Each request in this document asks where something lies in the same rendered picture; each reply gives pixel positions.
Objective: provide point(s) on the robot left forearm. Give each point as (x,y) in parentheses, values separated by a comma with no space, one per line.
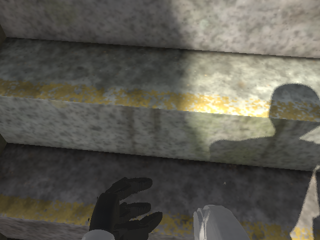
(98,234)

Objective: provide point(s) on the right robot thigh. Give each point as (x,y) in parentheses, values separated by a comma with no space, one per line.
(215,222)

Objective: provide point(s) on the left robot hand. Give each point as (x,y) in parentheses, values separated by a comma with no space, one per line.
(111,216)

